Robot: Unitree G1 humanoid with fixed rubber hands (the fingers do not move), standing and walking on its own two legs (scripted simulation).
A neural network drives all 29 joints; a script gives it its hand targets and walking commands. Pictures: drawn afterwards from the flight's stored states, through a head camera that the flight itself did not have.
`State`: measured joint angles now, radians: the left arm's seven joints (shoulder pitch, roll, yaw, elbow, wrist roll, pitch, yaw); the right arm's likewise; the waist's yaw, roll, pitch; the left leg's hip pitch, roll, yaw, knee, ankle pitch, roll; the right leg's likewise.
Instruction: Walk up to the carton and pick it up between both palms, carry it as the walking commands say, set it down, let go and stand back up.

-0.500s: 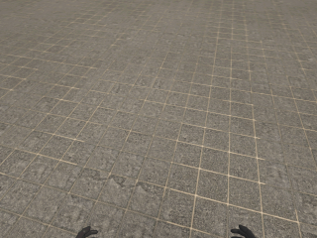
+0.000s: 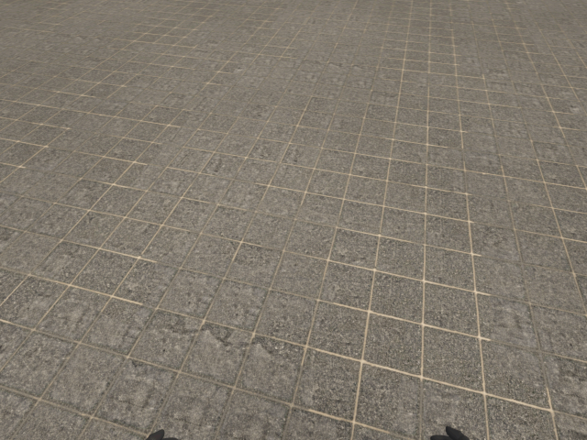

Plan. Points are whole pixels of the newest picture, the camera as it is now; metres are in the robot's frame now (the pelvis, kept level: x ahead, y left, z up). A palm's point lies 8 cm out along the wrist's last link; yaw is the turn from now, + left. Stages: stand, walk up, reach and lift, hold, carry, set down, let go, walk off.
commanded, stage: stand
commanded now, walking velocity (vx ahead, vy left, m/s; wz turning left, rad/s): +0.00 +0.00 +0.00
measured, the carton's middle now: out of the picture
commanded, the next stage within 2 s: walk up in 1.28 s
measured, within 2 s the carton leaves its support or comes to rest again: neither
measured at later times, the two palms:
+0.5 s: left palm out of the picture +0.09 +0.23 -0.11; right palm out of the picture +0.09 -0.23 -0.11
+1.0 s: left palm out of the picture +0.04 +0.23 -0.12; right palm out of the picture +0.04 -0.23 -0.12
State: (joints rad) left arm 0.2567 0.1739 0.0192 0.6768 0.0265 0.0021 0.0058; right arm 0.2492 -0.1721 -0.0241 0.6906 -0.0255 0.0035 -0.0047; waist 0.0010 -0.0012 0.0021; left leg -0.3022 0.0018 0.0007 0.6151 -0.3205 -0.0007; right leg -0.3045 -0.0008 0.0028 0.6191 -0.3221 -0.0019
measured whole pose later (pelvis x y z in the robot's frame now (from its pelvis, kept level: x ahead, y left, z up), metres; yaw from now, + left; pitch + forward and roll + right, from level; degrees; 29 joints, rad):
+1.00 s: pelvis +0.00 +0.00 +0.01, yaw +0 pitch -1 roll +0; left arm 0.29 0.17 0.04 0.90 0.02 -0.01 0.03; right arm 0.28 -0.17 -0.04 0.92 -0.02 0.00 -0.03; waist 0.00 0.00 0.03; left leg -0.22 0.00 0.00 0.50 -0.26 0.00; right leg -0.22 0.00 0.01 0.50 -0.26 0.00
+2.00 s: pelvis -0.04 -0.08 +0.00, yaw -27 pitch -1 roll +1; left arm 0.20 0.29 0.04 0.75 0.05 0.08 -0.08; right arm 0.18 -0.25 -0.04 0.69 0.00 -0.03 -0.05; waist 0.05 0.01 0.02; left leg -0.37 -0.05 0.04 0.76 -0.39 0.05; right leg -0.39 0.06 0.13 0.62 -0.20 -0.02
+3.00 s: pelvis -0.13 -0.28 +0.01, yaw -94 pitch -1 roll +0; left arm 0.09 0.32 0.06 0.72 0.03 0.06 -0.17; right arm 0.37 -0.32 -0.07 0.78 -0.06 -0.10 -0.06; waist -0.01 -0.01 0.01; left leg -0.10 0.23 0.35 0.46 -0.28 -0.04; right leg -0.60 -0.17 -0.01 0.90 -0.15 0.10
